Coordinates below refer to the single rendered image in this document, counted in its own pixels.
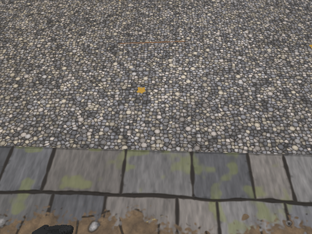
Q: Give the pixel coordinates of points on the left robot hand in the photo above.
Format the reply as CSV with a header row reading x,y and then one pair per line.
x,y
55,229

